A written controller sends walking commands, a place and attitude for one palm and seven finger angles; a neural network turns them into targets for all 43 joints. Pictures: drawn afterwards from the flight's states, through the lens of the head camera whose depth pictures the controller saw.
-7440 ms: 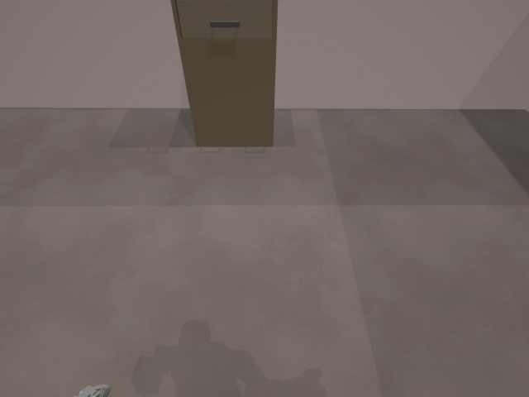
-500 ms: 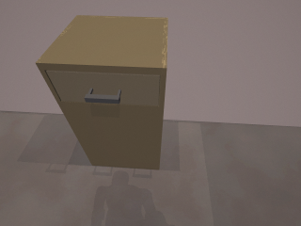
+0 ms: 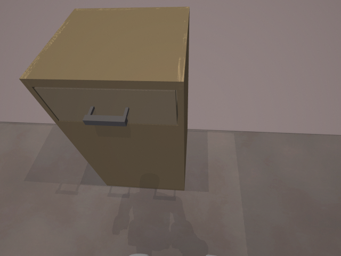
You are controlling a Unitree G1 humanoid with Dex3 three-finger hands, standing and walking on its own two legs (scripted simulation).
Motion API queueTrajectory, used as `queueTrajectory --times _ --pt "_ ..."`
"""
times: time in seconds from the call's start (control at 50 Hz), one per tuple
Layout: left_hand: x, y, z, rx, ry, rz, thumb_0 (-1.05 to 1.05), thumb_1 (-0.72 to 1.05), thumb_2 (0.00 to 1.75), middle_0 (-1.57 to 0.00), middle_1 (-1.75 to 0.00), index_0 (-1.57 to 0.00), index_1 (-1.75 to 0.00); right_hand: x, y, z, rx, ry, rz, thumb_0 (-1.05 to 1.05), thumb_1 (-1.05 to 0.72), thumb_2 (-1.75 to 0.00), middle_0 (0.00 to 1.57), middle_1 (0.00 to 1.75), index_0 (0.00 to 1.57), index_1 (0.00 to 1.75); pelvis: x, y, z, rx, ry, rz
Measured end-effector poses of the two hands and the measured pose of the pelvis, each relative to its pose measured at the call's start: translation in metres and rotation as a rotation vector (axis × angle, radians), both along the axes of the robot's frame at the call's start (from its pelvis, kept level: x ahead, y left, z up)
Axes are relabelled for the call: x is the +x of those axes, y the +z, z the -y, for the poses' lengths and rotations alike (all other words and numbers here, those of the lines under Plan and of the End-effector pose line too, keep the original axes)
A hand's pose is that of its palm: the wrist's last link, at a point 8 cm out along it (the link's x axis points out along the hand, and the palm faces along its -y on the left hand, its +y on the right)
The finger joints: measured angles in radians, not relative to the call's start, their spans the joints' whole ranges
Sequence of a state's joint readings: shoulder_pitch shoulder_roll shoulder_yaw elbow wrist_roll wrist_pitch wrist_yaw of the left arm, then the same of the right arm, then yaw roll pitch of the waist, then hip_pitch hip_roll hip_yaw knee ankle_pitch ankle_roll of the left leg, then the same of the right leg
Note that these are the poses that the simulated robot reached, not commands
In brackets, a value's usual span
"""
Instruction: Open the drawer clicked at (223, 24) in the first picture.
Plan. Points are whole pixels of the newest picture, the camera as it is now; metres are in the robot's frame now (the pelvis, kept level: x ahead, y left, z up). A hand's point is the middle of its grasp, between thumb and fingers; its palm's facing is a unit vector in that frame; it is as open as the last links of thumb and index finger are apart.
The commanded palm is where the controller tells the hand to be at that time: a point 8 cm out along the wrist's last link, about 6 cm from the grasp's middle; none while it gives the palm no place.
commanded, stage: come to a stop and stand still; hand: left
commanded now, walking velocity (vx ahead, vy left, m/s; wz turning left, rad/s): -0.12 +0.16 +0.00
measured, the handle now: (107, 115) +0.51 +0.23 -0.03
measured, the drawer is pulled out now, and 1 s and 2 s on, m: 0.00 0.00 0.00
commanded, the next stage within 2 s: look again from close up in 0.58 s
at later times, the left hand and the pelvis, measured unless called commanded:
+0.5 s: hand out of the picture -0.03 +0.21 -0.17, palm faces +0.07 -0.98 -0.21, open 7.4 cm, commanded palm none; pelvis -0.04 +0.02 +0.00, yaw +0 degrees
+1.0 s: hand out of the picture -0.03 +0.19 -0.17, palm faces -0.01 -0.97 -0.23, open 7.4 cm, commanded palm none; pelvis -0.05 +0.01 +0.00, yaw -1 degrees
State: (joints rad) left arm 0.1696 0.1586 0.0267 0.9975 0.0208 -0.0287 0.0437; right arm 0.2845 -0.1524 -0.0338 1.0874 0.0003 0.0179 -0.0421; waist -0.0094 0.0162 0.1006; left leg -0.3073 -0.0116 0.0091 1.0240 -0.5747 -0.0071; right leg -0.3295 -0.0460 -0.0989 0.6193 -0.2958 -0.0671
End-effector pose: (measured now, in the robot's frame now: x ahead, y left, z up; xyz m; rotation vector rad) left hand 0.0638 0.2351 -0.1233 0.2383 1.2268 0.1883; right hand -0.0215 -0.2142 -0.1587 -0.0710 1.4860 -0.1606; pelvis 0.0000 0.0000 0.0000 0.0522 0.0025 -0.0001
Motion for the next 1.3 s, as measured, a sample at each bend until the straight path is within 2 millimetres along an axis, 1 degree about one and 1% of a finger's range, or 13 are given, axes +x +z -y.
queueTrajectory --times 0.08,0.14,0.2,0.26,0.34,0.42,0.58,0.7,0.76,0.82,1.02,1.16,1.3 --pt "-0.008 0.004 0.003 -0.006 0.011 -0.011 0.00 0.93 0.90 -0.20 -0.30 -0.20 -0.30 0.046 0.009 0.014 -0.025 0.025 0.123 0.00 -0.91 -0.90 0.19 0.30 0.20 0.30 -0.005 0.006 0.002 0.003 -0.002 -0.004" --pt "-0.017 0.004 0.000 -0.014 0.018 -0.014 0.00 0.93 0.90 -0.20 -0.30 -0.20 -0.30 0.072 0.017 0.019 -0.042 0.053 0.205 0.00 -0.91 -0.90 0.19 0.30 0.19 0.30 -0.011 0.007 0.000 0.000 -0.004 -0.004" --pt "-0.030 0.001 -0.007 -0.024 0.032 -0.013 0.00 0.92 0.90 -0.20 -0.30 -0.20 -0.30 0.089 0.024 0.017 -0.058 0.082 0.268 0.00 -0.91 -0.90 0.19 0.30 0.19 0.30 -0.017 0.007 -0.004 -0.006 -0.002 0.000" --pt "-0.045 -0.007 -0.016 -0.039 0.051 -0.021 0.01 0.92 0.90 -0.20 -0.30 -0.20 -0.30 0.096 0.030 0.009 -0.073 0.106 0.316 0.00 -0.91 -0.90 0.19 0.30 0.19 0.30 -0.022 0.003 -0.011 -0.019 0.002 0.005" --pt "-0.066 -0.022 -0.029 -0.060 0.080 -0.052 0.01 0.91 0.90 -0.20 -0.30 -0.20 -0.30 0.083 0.030 -0.006 -0.089 0.122 0.330 0.00 -0.91 -0.90 0.19 0.30 0.19 0.30 -0.028 -0.004 -0.022 -0.041 0.009 0.016" --pt "-0.084 -0.019 -0.028 -0.072 0.091 -0.088 0.01 0.91 0.90 -0.19 -0.30 -0.20 -0.30 0.057 0.031 -0.017 -0.081 0.120 0.278 0.00 -0.92 -0.90 0.19 0.30 0.20 0.30 -0.032 0.002 -0.025 -0.033 0.007 0.010" --pt "-0.118 -0.012 -0.004 -0.073 0.073 -0.167 0.01 0.91 0.90 -0.19 -0.30 -0.20 -0.30 0.022 0.014 -0.009 -0.040 0.080 0.211 0.00 -0.93 -0.90 0.20 0.30 0.20 0.30 -0.042 0.002 -0.017 -0.011 -0.018 -0.010" --pt "-0.130 -0.007 0.018 -0.086 0.051 -0.169 0.01 0.91 0.90 -0.20 -0.30 -0.20 -0.30 -0.007 0.013 0.004 -0.029 0.051 0.162 0.00 -0.93 -0.90 0.20 0.30 0.20 0.30 -0.048 0.007 -0.007 -0.036 -0.013 0.016" --pt "-0.130 -0.012 0.024 -0.090 0.027 -0.152 0.01 0.91 0.90 -0.20 -0.30 -0.20 -0.30 -0.016 0.014 0.009 -0.034 0.037 0.162 0.00 -0.92 -0.90 0.20 0.30 0.20 0.30 -0.051 0.004 -0.005 -0.057 -0.015 0.012" --pt "-0.126 -0.016 0.020 -0.089 0.010 -0.143 0.01 0.91 0.90 -0.20 -0.30 -0.20 -0.30 -0.026 0.012 0.010 -0.041 0.029 0.159 0.00 -0.92 -0.90 0.19 0.30 0.20 0.30 -0.053 0.000 -0.007 -0.069 -0.005 0.010" --pt "-0.092 -0.011 -0.004 -0.054 -0.014 -0.067 0.01 0.91 0.90 -0.20 -0.30 -0.20 -0.30 -0.051 0.012 -0.015 -0.004 0.029 0.092 0.00 -0.91 -0.90 0.19 0.30 0.19 0.30 -0.050 0.003 -0.011 -0.049 -0.020 0.017" --pt "-0.080 -0.012 -0.008 -0.063 -0.022 -0.071 0.01 0.91 0.90 -0.19 -0.30 -0.20 -0.30 -0.048 0.014 -0.024 -0.001 0.029 0.076 0.00 -0.90 -0.90 0.20 0.30 0.20 0.30 -0.044 0.004 -0.016 -0.047 -0.027 0.013" --pt "-0.084 -0.016 -0.009 -0.080 -0.009 -0.107 0.01 0.92 0.90 -0.19 -0.30 -0.20 -0.30 -0.031 0.017 -0.022 -0.027 0.035 0.087 0.00 -0.91 -0.90 0.20 0.30 0.20 0.30 -0.035 0.004 -0.020 -0.047 -0.029 0.011"
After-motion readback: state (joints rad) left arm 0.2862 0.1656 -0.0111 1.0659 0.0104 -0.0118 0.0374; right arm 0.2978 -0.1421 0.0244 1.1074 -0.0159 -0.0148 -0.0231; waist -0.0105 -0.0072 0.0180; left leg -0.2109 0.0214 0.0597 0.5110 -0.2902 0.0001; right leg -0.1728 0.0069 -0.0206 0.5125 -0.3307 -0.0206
